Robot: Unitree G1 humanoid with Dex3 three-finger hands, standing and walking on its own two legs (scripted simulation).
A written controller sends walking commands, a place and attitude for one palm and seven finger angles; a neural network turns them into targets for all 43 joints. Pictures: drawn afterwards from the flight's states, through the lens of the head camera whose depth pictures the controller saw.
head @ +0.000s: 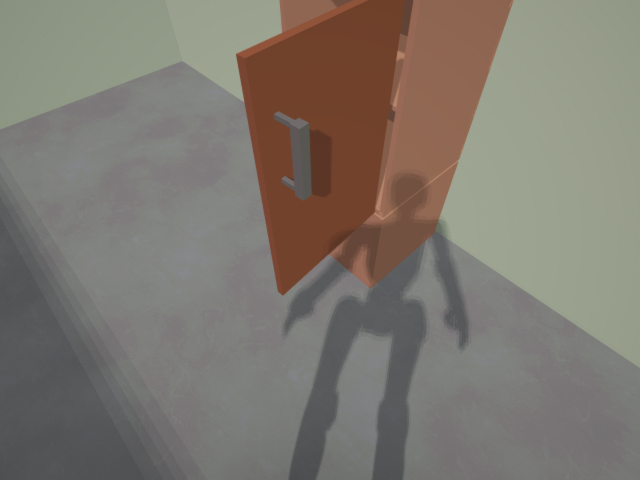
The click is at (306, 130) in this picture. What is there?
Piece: cupboard door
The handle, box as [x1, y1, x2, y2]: [274, 111, 311, 200]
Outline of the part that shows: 278,111 274,114 274,119 290,128 294,175 293,181 285,176 281,178 281,180 284,184 295,191 295,195 303,200 311,194 308,123 300,118 294,120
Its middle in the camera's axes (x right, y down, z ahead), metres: -0.05 -0.13 +0.64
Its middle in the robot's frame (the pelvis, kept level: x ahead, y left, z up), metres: +0.58 +0.08 +0.06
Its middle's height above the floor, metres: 0.85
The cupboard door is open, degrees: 95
